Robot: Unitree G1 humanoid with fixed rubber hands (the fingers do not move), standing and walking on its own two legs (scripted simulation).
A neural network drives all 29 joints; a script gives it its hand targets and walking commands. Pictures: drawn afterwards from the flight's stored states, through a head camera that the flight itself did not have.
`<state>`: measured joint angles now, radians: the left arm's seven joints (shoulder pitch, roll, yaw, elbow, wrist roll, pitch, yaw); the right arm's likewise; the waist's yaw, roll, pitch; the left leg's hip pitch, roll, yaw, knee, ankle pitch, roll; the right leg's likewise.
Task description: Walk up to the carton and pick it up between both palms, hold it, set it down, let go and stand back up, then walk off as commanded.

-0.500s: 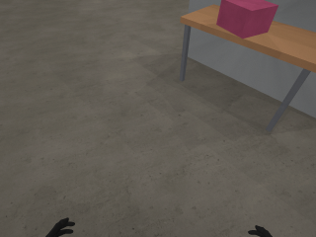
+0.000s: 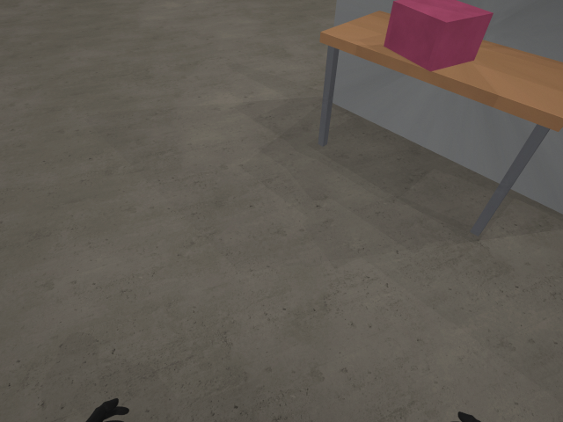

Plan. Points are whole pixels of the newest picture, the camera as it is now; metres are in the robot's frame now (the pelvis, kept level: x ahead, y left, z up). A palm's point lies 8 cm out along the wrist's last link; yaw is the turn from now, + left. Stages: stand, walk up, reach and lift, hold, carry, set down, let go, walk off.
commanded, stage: stand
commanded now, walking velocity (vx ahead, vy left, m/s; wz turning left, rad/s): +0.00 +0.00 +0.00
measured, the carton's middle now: (434, 30) +1.56 -0.61 -0.02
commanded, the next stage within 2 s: none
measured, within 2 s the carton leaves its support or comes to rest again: neither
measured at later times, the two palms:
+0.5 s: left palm out of the picture +0.11 +0.29 -0.09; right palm out of the picture +0.09 -0.27 -0.10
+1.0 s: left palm out of the picture +0.09 +0.29 -0.09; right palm out of the picture +0.08 -0.28 -0.10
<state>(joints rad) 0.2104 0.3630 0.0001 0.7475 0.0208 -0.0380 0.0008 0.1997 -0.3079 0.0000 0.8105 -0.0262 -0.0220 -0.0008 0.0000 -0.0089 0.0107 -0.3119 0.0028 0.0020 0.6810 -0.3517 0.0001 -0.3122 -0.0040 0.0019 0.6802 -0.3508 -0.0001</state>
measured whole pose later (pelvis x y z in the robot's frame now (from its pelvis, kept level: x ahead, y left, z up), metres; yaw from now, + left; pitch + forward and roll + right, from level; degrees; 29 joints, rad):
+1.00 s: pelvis -0.02 +0.00 +0.00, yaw +0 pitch -1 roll +0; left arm 0.21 0.37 0.00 0.82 0.02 -0.03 0.00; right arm 0.20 -0.31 0.00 0.89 -0.02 -0.02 0.00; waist 0.00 -0.01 0.01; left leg -0.31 0.00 0.00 0.64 -0.31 0.00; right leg -0.31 0.00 0.00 0.64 -0.30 0.00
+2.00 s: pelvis -0.02 +0.00 +0.01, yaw +0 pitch +0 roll +0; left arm 0.19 0.37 0.00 0.87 0.01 -0.04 0.00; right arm 0.20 -0.31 0.00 0.91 -0.02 -0.03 0.00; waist 0.00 -0.01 0.01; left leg -0.31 0.00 0.00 0.58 -0.27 0.00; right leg -0.31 0.00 0.00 0.57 -0.26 0.00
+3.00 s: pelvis +0.21 -0.01 +0.00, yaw -25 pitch +0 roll -2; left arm 0.32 0.44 0.05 0.88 0.00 -0.06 -0.03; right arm 0.22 -0.43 -0.01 0.84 -0.03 -0.10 0.06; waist 0.00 0.01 0.01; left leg -0.39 0.07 0.14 0.68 -0.28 0.05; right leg -0.33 -0.01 0.14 0.96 -0.43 0.01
